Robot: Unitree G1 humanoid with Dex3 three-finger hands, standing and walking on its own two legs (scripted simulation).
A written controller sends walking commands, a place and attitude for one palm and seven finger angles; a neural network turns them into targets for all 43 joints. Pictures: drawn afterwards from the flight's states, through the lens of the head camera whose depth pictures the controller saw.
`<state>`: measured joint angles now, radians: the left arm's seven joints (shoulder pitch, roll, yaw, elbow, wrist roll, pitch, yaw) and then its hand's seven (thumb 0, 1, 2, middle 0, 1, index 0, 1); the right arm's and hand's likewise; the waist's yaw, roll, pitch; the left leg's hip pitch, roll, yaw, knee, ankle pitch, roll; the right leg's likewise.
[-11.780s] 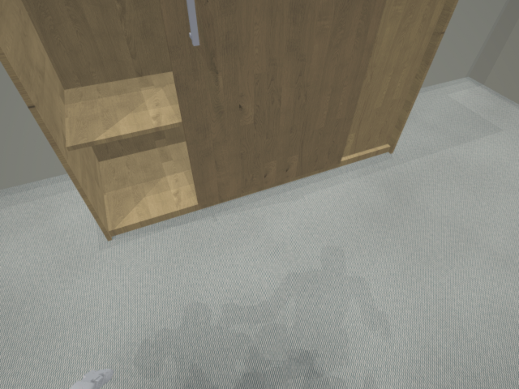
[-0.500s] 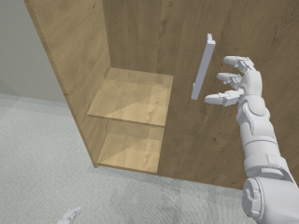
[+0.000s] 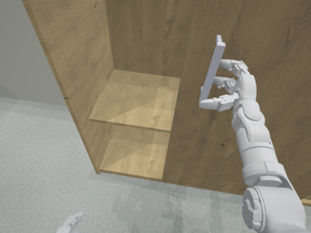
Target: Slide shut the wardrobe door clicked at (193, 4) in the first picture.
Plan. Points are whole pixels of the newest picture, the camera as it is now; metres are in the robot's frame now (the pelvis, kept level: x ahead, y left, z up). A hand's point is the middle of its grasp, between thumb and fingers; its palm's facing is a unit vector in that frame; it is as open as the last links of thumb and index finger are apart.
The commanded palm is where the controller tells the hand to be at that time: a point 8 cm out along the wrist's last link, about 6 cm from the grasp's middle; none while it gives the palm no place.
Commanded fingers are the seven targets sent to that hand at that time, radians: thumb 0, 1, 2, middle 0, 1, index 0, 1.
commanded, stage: feel for the door with the fingertips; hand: right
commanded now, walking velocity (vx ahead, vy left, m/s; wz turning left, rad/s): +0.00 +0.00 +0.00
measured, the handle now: (209, 72) +0.51 -0.09 +0.17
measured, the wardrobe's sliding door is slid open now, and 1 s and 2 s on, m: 0.42 0.42 0.42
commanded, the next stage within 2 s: slide the fingers in behind the handle in 0.68 s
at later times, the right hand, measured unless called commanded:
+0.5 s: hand (219, 83) +0.46 -0.11 +0.18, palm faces +0.05 +1.00 +0.02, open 14.0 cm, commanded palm +0.43 -0.16 +0.17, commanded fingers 0.00 0.50 -0.30 0.30 1.20 0.30 1.20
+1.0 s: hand (223, 83) +0.46 -0.12 +0.17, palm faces +0.07 +1.00 +0.02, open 13.9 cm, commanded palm +0.43 -0.17 +0.17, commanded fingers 0.00 0.50 -0.30 0.30 1.20 0.30 1.20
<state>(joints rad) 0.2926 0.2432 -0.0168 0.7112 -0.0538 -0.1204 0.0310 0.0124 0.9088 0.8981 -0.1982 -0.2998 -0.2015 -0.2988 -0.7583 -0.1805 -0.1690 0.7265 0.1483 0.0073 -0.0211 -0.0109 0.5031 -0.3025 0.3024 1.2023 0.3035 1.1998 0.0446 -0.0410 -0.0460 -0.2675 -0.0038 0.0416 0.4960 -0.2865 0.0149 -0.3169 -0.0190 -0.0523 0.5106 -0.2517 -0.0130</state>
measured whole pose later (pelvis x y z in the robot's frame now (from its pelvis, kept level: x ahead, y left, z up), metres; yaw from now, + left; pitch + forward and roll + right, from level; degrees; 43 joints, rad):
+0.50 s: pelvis +0.00 +0.01 +0.00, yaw +0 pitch +4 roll +0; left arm 0.32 0.25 -0.01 0.72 -0.05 -0.09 0.03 0.01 0.91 0.90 -0.20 -0.30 -0.20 -0.30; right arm -0.79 -0.20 -0.19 0.78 0.14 -0.01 -0.02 -0.01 0.50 -0.30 0.30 1.20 0.30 1.20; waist 0.05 -0.04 -0.04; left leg -0.27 -0.01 0.05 0.49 -0.29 0.02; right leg -0.32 -0.03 -0.04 0.51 -0.26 0.00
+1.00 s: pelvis +0.00 +0.00 +0.00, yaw +1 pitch +4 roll +0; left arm 0.36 0.25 -0.01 0.72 -0.04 -0.09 0.02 0.01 0.91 0.90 -0.20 -0.30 -0.20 -0.30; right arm -0.81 -0.23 -0.23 0.84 0.12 -0.08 -0.03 -0.01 0.50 -0.30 0.31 1.21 0.31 1.20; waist 0.07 -0.04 -0.05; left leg -0.29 -0.01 0.03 0.50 -0.28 0.01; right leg -0.34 -0.03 -0.06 0.52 -0.26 -0.01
